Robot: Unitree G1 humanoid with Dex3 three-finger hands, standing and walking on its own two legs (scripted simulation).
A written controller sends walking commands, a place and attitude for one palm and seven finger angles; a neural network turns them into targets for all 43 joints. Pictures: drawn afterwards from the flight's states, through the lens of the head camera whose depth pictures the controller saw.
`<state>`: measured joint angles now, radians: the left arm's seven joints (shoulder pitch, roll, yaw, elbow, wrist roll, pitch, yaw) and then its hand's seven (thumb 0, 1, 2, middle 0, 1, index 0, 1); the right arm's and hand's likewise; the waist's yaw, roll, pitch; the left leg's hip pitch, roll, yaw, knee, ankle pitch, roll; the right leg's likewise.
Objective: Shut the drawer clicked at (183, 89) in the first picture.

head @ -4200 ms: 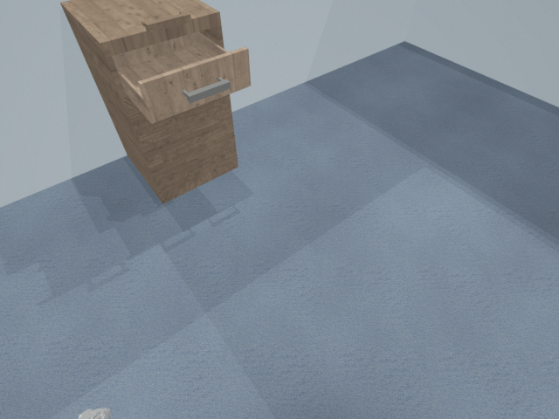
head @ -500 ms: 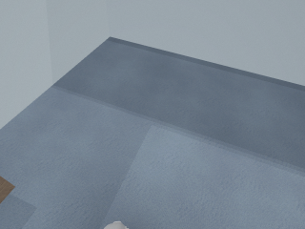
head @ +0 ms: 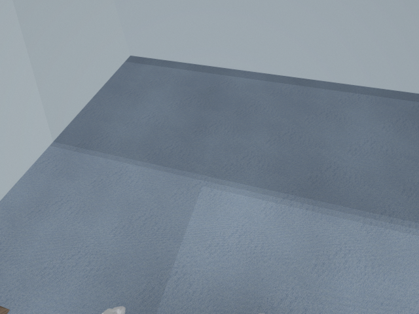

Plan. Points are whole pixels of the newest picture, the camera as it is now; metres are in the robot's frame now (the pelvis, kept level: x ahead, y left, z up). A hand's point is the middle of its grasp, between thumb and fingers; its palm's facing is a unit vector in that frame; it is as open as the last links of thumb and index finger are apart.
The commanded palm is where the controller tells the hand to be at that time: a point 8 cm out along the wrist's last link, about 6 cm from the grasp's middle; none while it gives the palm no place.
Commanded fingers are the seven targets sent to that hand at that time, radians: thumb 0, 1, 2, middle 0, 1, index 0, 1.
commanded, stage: turn to face it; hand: left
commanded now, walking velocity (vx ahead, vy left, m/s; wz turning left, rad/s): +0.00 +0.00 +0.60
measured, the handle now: out of the picture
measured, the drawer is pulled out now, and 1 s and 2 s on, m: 0.22 0.22 0.22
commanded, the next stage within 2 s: take the last steps up to it in 1.86 s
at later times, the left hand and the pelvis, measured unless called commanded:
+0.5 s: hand out of the picture +0.04 +0.25 -0.17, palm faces +0.33 -0.91 -0.24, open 7.4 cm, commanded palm none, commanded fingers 0.00 0.90 0.90 -0.20 -0.30 -0.20 -0.30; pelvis +0.03 +0.02 +0.00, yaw +17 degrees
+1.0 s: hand out of the picture -0.02 +0.15 -0.14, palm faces +0.58 -0.77 -0.27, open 7.4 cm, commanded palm none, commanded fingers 0.00 0.90 0.90 -0.20 -0.30 -0.20 -0.30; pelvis +0.04 -0.04 +0.01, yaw +37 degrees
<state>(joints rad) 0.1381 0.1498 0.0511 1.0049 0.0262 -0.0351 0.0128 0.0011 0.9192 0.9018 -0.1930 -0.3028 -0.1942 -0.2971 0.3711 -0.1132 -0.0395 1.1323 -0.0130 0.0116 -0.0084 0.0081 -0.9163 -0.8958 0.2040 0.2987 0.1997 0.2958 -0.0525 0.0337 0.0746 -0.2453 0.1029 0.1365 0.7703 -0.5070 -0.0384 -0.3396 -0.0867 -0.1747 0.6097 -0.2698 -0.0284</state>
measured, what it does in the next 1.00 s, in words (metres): steps on the spot, turning left: left foot, then right foot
